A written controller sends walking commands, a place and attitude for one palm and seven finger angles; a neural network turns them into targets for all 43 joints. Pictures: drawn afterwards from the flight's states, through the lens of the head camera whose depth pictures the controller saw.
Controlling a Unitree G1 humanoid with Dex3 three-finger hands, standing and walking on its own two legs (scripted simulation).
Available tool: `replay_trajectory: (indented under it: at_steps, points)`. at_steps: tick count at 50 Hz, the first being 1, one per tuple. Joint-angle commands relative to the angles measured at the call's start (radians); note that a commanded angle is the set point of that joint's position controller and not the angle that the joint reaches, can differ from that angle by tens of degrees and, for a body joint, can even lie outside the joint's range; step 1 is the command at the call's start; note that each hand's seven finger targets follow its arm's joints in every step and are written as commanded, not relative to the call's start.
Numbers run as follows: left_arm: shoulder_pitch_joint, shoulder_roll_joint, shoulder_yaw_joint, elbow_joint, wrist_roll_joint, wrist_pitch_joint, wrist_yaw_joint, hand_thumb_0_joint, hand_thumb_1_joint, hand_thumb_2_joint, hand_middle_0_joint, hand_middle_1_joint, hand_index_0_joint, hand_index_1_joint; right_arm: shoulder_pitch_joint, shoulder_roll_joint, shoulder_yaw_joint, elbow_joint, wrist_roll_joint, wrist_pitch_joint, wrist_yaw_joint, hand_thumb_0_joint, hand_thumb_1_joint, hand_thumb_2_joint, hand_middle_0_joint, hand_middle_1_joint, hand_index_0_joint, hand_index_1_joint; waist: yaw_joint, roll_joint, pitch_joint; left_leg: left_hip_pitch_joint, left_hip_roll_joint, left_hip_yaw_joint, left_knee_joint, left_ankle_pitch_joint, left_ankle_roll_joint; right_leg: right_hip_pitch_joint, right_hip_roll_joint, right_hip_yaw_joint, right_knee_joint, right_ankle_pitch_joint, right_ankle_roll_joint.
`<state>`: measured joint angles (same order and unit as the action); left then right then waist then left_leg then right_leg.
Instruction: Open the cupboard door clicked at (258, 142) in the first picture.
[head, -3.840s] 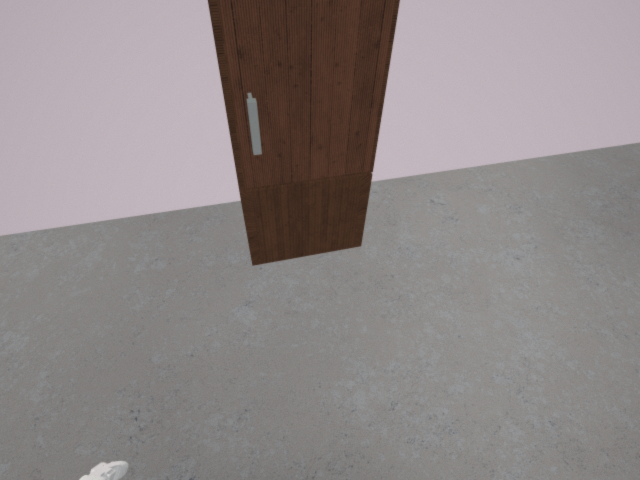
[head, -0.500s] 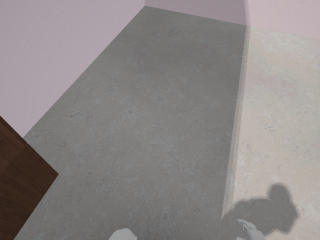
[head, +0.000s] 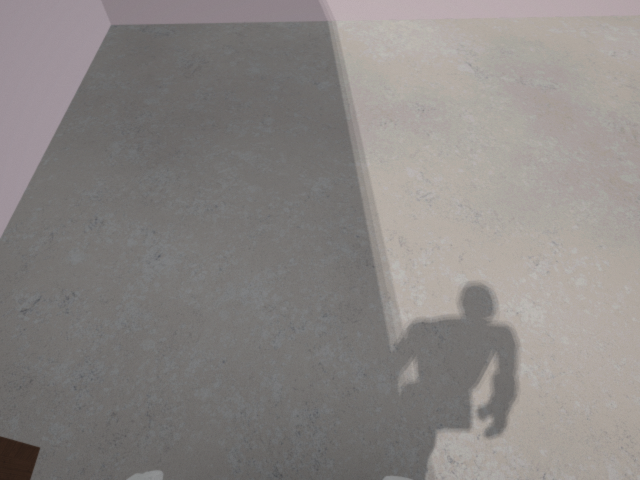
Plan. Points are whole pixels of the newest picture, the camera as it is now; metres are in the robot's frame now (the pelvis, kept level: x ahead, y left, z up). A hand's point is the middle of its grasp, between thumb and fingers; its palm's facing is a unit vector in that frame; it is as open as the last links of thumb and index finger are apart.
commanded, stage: walk to a spot facing it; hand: left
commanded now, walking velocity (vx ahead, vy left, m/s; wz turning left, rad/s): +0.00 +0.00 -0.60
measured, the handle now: out of the picture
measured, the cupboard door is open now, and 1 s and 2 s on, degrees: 0 0 0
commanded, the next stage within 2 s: turn to face it in 1.10 s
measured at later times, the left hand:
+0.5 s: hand out of the picture +0.13 +0.18 -0.17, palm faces -0.16 -0.97 -0.18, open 7.4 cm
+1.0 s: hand (293, 356) +0.32 +0.06 -0.18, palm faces -0.57 -0.80 -0.21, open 7.4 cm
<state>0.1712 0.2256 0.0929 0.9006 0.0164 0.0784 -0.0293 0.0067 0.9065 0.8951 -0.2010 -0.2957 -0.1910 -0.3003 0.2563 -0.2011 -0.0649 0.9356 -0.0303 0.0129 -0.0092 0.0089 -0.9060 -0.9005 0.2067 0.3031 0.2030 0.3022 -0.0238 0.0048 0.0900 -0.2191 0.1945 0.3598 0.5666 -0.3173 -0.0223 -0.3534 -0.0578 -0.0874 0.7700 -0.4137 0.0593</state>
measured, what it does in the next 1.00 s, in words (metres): walks ahead, turning right: right foot, then left foot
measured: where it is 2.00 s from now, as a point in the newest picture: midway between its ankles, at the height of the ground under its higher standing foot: outside the picture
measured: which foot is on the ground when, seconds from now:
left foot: down 0.00-0.04, up 0.06-0.48, down 0.50-1.00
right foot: up 0.00-0.02, down 0.04-0.50, up 0.52-0.98, down 1.00-1.00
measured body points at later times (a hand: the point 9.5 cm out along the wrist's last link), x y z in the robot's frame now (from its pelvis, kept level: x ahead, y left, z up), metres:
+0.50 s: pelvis +0.03 +0.00 +0.00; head +0.05 +0.02 +0.45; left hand +0.14 +0.24 -0.16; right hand +0.08 -0.27 -0.12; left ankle +0.06 +0.11 -0.73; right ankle -0.01 -0.12 -0.73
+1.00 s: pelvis +0.12 -0.04 -0.02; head +0.17 -0.07 +0.43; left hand +0.35 +0.10 -0.16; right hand -0.05 -0.20 -0.17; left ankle +0.07 +0.11 -0.73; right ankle +0.11 -0.14 -0.74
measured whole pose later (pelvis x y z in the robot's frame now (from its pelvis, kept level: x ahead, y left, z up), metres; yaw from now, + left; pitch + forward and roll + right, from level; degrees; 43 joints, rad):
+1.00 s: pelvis +0.12 -0.04 -0.02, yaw -35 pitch +0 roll +0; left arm 0.12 0.21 0.08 0.91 0.03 0.04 -0.03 0.01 0.91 0.90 -0.20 -0.30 -0.19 -0.30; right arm 0.38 -0.17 -0.06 1.01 -0.02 0.00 -0.02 0.01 -0.91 -0.90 0.21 0.30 0.20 0.30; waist -0.04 0.01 0.12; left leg -0.08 0.18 0.39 0.67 -0.50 -0.05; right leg -0.39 -0.02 -0.14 0.65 -0.26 -0.01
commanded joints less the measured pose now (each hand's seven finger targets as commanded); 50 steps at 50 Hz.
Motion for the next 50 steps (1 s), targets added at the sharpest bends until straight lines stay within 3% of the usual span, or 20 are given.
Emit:
replay_trajectory:
  at_steps: [1,2,3,4,5,9,19,22,23,24,25,26,28,31,33,43,47,48,49,50]
  points:
    - [0.126,0.175,0.028,-0.054,0.014,-0.07,0.02,0.0,0.9,0.9,-0.2,-0.3,-0.2,-0.3,0.036,-0.149,-0.043,-0.067,0.018,-0.009,0.006,0.0,-0.9,-0.9,0.2,0.3,0.2,0.3,0.072,-0.096,-0.221,-0.136,0.115,-0.081,0.252,0.186,-0.023,0.37,-0.124,0.163,-0.394,0.397,-0.102]
    - [0.172,0.287,0.051,-0.04,0.012,-0.073,0.036,0.0,0.9,0.9,-0.2,-0.3,-0.2,-0.3,-0.022,-0.072,-0.013,-0.125,0.014,-0.005,0.009,0.0,-0.9,-0.9,0.2,0.3,0.2,0.3,0.097,-0.358,-0.205,-0.397,-0.039,-0.125,0.49,-0.311,-0.071,0.417,-0.347,0.49,-0.406,0.787,-0.205]
    - [0.198,0.285,0.052,-0.036,-0.003,-0.067,0.048,0.0,0.9,0.9,-0.2,-0.3,-0.2,-0.3,-0.053,-0.098,-0.017,-0.139,0.017,0.011,-0.006,0.0,-0.9,-0.9,0.2,0.3,0.2,0.3,0.113,-0.268,-0.218,-0.395,-0.036,-0.273,0.603,-0.33,-0.06,0.355,-0.381,0.458,-0.389,0.856,-0.272]
    - [0.148,0.24,0.046,-0.043,-0.003,-0.065,0.054,0.0,0.9,0.9,-0.2,-0.3,-0.2,-0.3,-0.065,-0.09,-0.016,-0.126,0.018,0.018,-0.01,0.0,-0.9,-0.9,0.2,0.3,0.2,0.3,0.087,-0.189,-0.175,-0.418,-0.025,-0.319,0.627,-0.255,-0.055,0.327,-0.313,0.383,-0.395,0.747,-0.265]
    - [0.087,0.223,0.044,-0.052,-0.002,-0.064,0.055,0.0,0.9,0.9,-0.2,-0.3,-0.2,-0.3,-0.078,-0.091,-0.015,-0.117,0.016,0.019,-0.011,0.0,-0.9,-0.9,0.2,0.3,0.2,0.3,0.071,-0.229,-0.145,-0.438,-0.025,-0.326,0.632,-0.211,-0.06,0.303,-0.273,0.383,-0.404,0.669,-0.247]
    - [-0.01,0.16,0.017,-0.079,-0.003,-0.073,0.048,0.0,0.9,0.9,-0.2,-0.3,-0.2,-0.3,-0.028,-0.106,-0.022,-0.07,0.008,0.023,-0.008,0.0,-0.9,-0.9,0.2,0.3,0.2,0.3,0.014,-0.143,-0.111,-0.338,-0.051,-0.323,0.559,-0.053,-0.083,0.198,-0.166,0.262,-0.4,0.669,-0.208]
    - [0.071,0.199,0.028,-0.047,0.008,-0.083,0.03,0.0,0.9,0.9,-0.2,-0.3,-0.2,-0.3,-0.143,-0.11,-0.017,-0.134,0.007,-0.01,0.01,0.0,-0.9,-0.9,0.2,0.3,0.2,0.3,0.073,-0.155,-0.095,-0.272,-0.115,-0.315,0.246,-0.123,-0.066,0.192,-0.163,0.478,-0.494,0.08,-0.257]
    - [0.034,0.197,0.029,-0.051,0.005,-0.082,0.025,0.0,0.9,0.9,-0.2,-0.3,-0.2,-0.3,-0.077,-0.101,-0.014,-0.12,0.013,-0.026,0.004,0.0,-0.9,-0.9,0.2,0.3,0.2,0.3,0.036,-0.165,-0.08,-0.069,-0.156,-0.292,0.046,-0.078,-0.046,0.062,-0.123,0.484,-0.446,0.079,-0.227]
    - [0.008,0.183,0.027,-0.051,0.001,-0.08,0.024,0.0,0.9,0.9,-0.2,-0.3,-0.2,-0.3,-0.007,-0.102,-0.014,-0.098,0.015,-0.034,-0.001,0.0,-0.9,-0.9,0.2,0.3,0.2,0.3,-0.005,-0.141,-0.085,0.073,-0.161,-0.283,-0.083,-0.004,-0.041,-0.026,-0.084,0.458,-0.386,0.055,-0.193]
    - [0.0,0.134,0.016,-0.065,-0.005,-0.077,0.019,0.0,0.9,0.9,-0.2,-0.3,-0.2,-0.3,0.078,-0.145,-0.02,-0.069,0.014,-0.043,-0.013,0.0,-0.9,-0.9,0.2,0.3,0.2,0.3,-0.038,-0.011,-0.122,0.264,-0.093,-0.33,-0.196,-0.017,-0.027,-0.15,-0.002,0.382,-0.262,0.008,-0.145]
    - [0.008,0.059,0.002,-0.086,-0.015,-0.073,0.01,0.0,0.9,0.9,-0.2,-0.3,-0.2,-0.3,0.143,-0.254,-0.042,-0.054,0.0,-0.046,-0.017,0.0,-0.9,-0.9,0.2,0.3,0.2,0.3,-0.068,0.313,-0.136,0.368,0.186,-0.656,-0.341,-0.235,0.035,-0.343,0.146,0.22,0.024,-0.143,-0.081]
    - [-0.033,0.078,0.006,-0.108,-0.001,-0.075,0.006,0.0,0.9,0.9,-0.2,-0.3,-0.2,-0.3,0.163,-0.288,-0.041,-0.058,0.002,-0.041,-0.018,0.0,-0.9,-0.9,0.2,0.3,0.2,0.3,-0.074,0.316,-0.077,0.244,0.339,-0.795,-0.411,-0.296,0.11,-0.389,0.096,0.138,0.217,-0.18,-0.052]
    - [0.006,0.117,0.029,-0.069,0.015,-0.061,-0.006,0.0,0.9,0.9,-0.2,-0.3,-0.2,-0.3,0.014,-0.196,-0.016,-0.095,0.001,-0.04,-0.017,0.0,-0.9,-0.9,0.2,0.3,0.2,0.3,0.001,0.183,0.003,0.044,0.267,-0.655,-0.435,-0.273,0.108,-0.315,0.03,0.145,0.358,-0.05,-0.037]
    - [0.057,0.07,0.022,-0.027,0.015,-0.048,-0.017,0.0,0.9,0.9,-0.2,-0.3,-0.2,-0.3,-0.008,-0.138,0.006,-0.091,0.007,-0.051,-0.027,0.0,-0.9,-0.9,0.2,0.3,0.2,0.3,0.03,0.131,0.026,0.054,0.139,-0.363,-0.353,0.198,0.052,-0.288,0.015,0.098,0.439,0.101,-0.011]
    - [0.077,0.045,0.018,-0.012,0.011,-0.041,-0.01,0.0,0.9,0.9,-0.2,-0.3,-0.2,-0.3,0.045,-0.12,0.011,-0.067,0.012,-0.055,-0.033,0.0,-0.9,-0.9,0.2,0.3,0.2,0.3,0.028,0.147,-0.01,0.105,0.108,-0.254,-0.278,0.535,0.029,-0.278,0.02,0.08,0.466,0.125,-0.003]
    - [-0.108,0.013,-0.003,-0.069,0.009,-0.035,-0.006,0.0,0.9,0.9,-0.2,-0.3,-0.2,-0.3,0.15,-0.128,-0.02,0.013,0.002,-0.034,-0.026,0.0,-0.9,-0.9,0.2,0.3,0.2,0.3,-0.037,0.188,-0.026,0.268,0.161,-0.14,-0.173,0.721,0.116,-0.256,0.002,-0.032,0.093,0.088,-0.006]
    - [-0.025,0.036,0.001,-0.059,0.011,-0.06,0.002,0.0,0.9,0.9,-0.2,-0.3,-0.2,-0.3,0.124,-0.167,-0.042,0.013,0.009,-0.031,-0.018,0.0,-0.9,-0.9,0.2,0.3,0.2,0.3,0.018,0.2,-0.107,0.296,0.18,-0.086,0.013,0.958,0.09,-0.072,0.062,-0.07,-0.105,0.08,-0.057]
    - [0.053,0.071,0.007,-0.041,0.014,-0.074,0.006,0.0,0.9,0.9,-0.2,-0.3,-0.2,-0.3,0.123,-0.172,-0.044,0.005,0.016,-0.03,-0.013,0.0,-0.9,-0.9,0.2,0.3,0.2,0.3,0.059,0.157,-0.157,0.233,0.164,-0.068,0.161,0.946,0.052,0.083,0.073,-0.07,-0.225,0.185,-0.069]
    - [0.178,0.146,0.026,-0.004,0.02,-0.093,0.015,0.0,0.9,0.9,-0.2,-0.3,-0.2,-0.3,0.116,-0.155,-0.039,-0.015,0.03,-0.028,-0.003,0.0,-0.9,-0.9,0.2,0.3,0.2,0.3,0.126,0.001,-0.249,0.002,0.132,-0.054,0.407,0.698,0.0,0.394,-0.036,0.062,-0.302,0.48,-0.118]
    - [0.267,0.268,0.051,0.019,0.01,-0.102,0.032,0.0,0.9,0.9,-0.2,-0.3,-0.2,-0.3,0.097,-0.075,-0.019,-0.068,0.036,-0.027,0.002,0.0,-0.9,-0.9,0.2,0.3,0.2,0.3,0.147,-0.287,-0.341,-0.343,-0.079,-0.094,0.711,-0.272,-0.076,0.625,-0.34,0.506,-0.283,1.058,-0.266]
